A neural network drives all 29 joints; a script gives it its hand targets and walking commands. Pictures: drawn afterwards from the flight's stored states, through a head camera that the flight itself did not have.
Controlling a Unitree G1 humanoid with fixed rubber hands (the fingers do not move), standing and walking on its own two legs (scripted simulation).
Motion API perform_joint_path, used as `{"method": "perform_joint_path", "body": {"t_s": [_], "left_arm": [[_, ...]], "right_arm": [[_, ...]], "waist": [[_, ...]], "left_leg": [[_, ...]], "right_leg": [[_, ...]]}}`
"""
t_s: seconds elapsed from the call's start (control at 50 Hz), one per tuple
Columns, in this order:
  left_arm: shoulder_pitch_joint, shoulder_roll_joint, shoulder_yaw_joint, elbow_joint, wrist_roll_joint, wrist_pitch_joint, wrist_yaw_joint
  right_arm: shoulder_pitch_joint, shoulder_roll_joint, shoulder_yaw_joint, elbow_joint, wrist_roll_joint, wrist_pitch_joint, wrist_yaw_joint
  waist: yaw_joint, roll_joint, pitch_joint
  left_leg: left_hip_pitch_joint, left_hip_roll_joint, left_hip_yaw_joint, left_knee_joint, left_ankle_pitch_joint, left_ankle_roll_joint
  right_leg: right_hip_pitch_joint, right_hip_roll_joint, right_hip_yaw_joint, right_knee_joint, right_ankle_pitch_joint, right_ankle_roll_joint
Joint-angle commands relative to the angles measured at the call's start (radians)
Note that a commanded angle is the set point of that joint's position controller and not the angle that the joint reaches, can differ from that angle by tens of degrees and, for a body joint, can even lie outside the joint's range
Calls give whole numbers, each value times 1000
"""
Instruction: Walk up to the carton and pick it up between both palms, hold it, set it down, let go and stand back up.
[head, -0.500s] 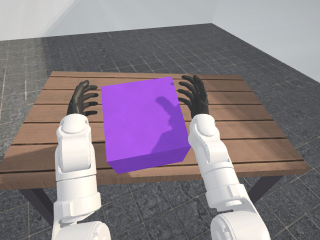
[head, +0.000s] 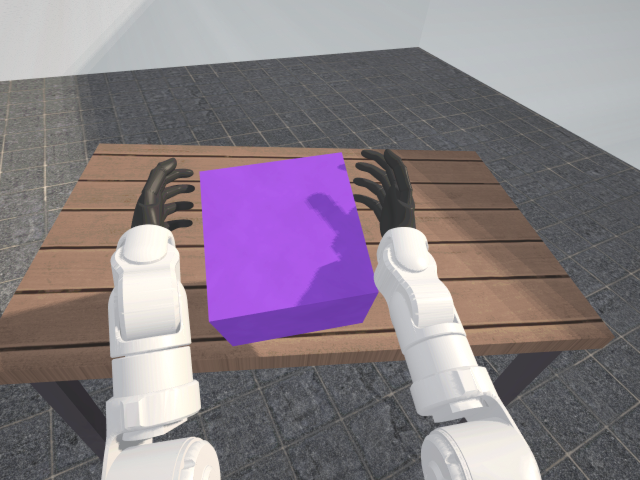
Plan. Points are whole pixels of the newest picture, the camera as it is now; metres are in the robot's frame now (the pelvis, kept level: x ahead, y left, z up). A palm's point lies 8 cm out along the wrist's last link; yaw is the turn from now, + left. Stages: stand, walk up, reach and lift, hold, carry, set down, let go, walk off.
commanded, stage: hold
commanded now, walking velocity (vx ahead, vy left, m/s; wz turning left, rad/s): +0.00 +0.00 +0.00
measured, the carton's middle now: (285, 251) +0.39 -0.01 +0.09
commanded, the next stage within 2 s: set down in 1.34 s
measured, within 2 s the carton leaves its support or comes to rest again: neither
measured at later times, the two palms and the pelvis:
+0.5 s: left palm (150, 226) +0.36 +0.15 +0.18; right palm (393, 216) +0.35 -0.13 +0.18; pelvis +0.00 +0.00 +0.00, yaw +0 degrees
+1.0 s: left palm (152, 233) +0.35 +0.14 +0.17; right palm (394, 221) +0.35 -0.13 +0.18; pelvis +0.00 +0.00 +0.00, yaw +0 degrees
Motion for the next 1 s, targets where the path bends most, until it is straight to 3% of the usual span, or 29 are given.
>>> {"method": "perform_joint_path", "body": {"t_s": [0.0,0.06,0.08,0.12,0.18,0.2,0.22,0.26,0.28,0.3,0.32,0.36,0.38,0.42,0.46,0.52,0.56,0.58,0.62,0.66,0.68,0.7,0.72,0.76,0.78,0.82,0.86,0.92,0.98], "left_arm": [[-487,-318,-399,-164,-165,-68,-141],[-493,-315,-358,-129,-115,-48,-138],[-499,-341,-409,-155,-139,-48,-126],[-502,-312,-373,-154,-138,-52,-125],[-540,-301,-386,-103,-170,-66,-114],[-547,-330,-407,-159,-174,-72,-109],[-534,-349,-421,-180,-170,-67,-108],[-579,-303,-373,-90,-162,-66,-126],[-607,-326,-396,-97,-160,-75,-121],[-603,-330,-388,-82,-166,-71,-119],[-586,-323,-387,-81,-166,-74,-118],[-608,-357,-381,-87,-151,-78,-118],[-596,-344,-393,-82,-169,-77,-121],[-575,-274,-304,19,-132,-72,-135],[-571,-346,-357,-95,-151,-79,-129],[-554,-340,-367,-73,-139,-69,-130],[-527,-302,-356,-57,-162,-63,-141],[-520,-324,-350,-94,-140,-66,-131],[-522,-317,-370,-111,-147,-59,-135],[-538,-321,-368,-92,-138,-48,-129],[-565,-344,-392,-131,-151,-58,-122],[-509,-321,-400,-147,-164,-62,-123],[-535,-313,-405,-144,-171,-63,-126],[-504,-341,-429,-217,-172,-65,-119],[-516,-317,-412,-179,-169,-64,-117],[-526,-320,-384,-155,-133,-53,-110],[-483,-316,-380,-131,-142,-44,-120],[-553,-341,-418,-143,-174,-60,-124],[-527,-314,-380,-110,-145,-59,-122]], "right_arm": [[-529,310,359,-220,59,-19,114],[-524,307,320,-173,43,-7,135],[-498,259,285,-133,33,-3,144],[-551,302,345,-178,48,-14,150],[-606,313,342,-217,28,-26,141],[-593,324,349,-208,37,-29,145],[-543,302,323,-197,32,-17,148],[-567,313,290,-151,4,-6,143],[-564,301,261,-106,-7,-10,156],[-594,313,264,-156,-10,-20,157],[-555,314,261,-100,-22,-14,157],[-586,327,251,-112,-24,-23,162],[-573,324,250,-119,-16,-23,155],[-561,341,255,-82,-34,-2,149],[-540,336,283,-92,-10,-16,155],[-550,309,277,-115,3,-19,152],[-532,325,287,-161,5,-21,130],[-514,311,306,-128,20,-12,141],[-561,329,330,-185,29,-20,137],[-564,286,281,-142,19,-10,142],[-574,306,298,-164,29,-24,147],[-533,308,322,-196,34,-19,141],[-544,304,307,-202,27,-20,134],[-521,305,359,-224,53,-21,136],[-531,292,341,-216,51,-13,132],[-534,285,325,-153,48,3,144],[-515,292,312,-167,29,0,145],[-549,305,300,-174,12,-12,142],[-551,309,308,-175,13,-15,148]], "waist": [[-10,76,-383],[23,92,-311],[-15,145,-306],[40,73,-352],[27,42,-394],[25,96,-419],[0,98,-410],[-5,54,-344],[1,111,-344],[13,82,-406],[-6,100,-386],[10,100,-413],[-14,98,-420],[3,19,-327],[12,81,-380],[6,102,-349],[-11,58,-362],[2,88,-374],[21,78,-353],[-4,94,-348],[2,114,-384],[4,79,-396],[-21,98,-399],[1,87,-416],[-5,98,-415],[22,120,-360],[4,81,-342],[-16,89,-392],[15,94,-387]], "left_leg": [[162,-33,1,20,241,4],[132,-27,15,-12,123,16],[135,-12,10,-22,95,-14],[150,-27,18,-12,142,15],[122,-32,13,-6,118,21],[144,-25,12,3,158,11],[163,-14,5,7,162,-1],[104,-26,15,-18,38,26],[99,-17,17,-31,7,11],[99,-23,11,-24,17,19],[114,-27,26,-29,24,16],[132,-24,17,-21,61,10],[154,-21,22,-6,93,12],[98,-38,38,-35,26,42],[133,-27,28,-15,128,18],[144,-22,23,-11,133,9],[133,-40,23,-1,138,18],[157,-29,13,-7,178,11],[136,-39,20,-1,172,17],[145,-24,15,-17,101,8],[139,-26,13,-6,141,-3],[167,-29,12,8,183,5],[158,-28,7,5,158,7],[186,-26,1,25,253,-6],[170,-28,5,19,212,-3],[156,-24,8,-3,150,-5],[161,-22,12,-4,141,10],[145,-19,11,-13,97,4],[143,-28,15,-5,133,13]], "right_leg": [[10,13,5,-13,294,78],[-25,19,-4,-29,116,51],[-54,20,-8,-26,88,34],[-38,25,-12,-29,118,53],[-37,17,-12,-25,117,59],[-25,14,-9,-13,161,54],[-37,22,-10,-13,172,48],[-51,6,-4,-34,76,61],[-81,9,-10,-32,16,47],[-52,7,-11,-24,27,53],[-46,2,-9,-29,53,55],[-49,7,-14,-19,66,54],[-49,8,-7,-23,121,56],[-39,-9,1,-46,71,75],[-24,7,-6,-23,156,63],[-49,11,-8,-31,131,54],[-5,3,3,-34,173,70],[-9,11,-2,-27,192,58],[2,7,-2,-28,177,64],[-29,11,-8,-39,101,55],[-15,19,-13,-23,134,50],[-11,18,-7,-24,184,60],[-11,4,6,-26,182,64],[2,28,-9,-8,260,60],[-6,24,-2,-19,202,56],[-44,23,-7,-22,113,47],[-39,22,-10,-32,132,50],[-38,16,-10,-24,114,52],[-18,11,-3,-22,145,56]]}}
